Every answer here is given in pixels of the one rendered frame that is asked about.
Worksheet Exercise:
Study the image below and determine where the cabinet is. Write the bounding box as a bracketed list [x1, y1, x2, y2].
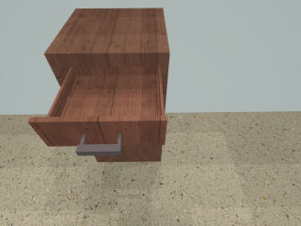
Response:
[44, 8, 170, 163]

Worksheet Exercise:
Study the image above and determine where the drawer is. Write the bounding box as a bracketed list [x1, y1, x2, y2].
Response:
[28, 66, 167, 147]

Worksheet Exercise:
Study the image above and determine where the handle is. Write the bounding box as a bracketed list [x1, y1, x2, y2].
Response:
[75, 134, 122, 156]

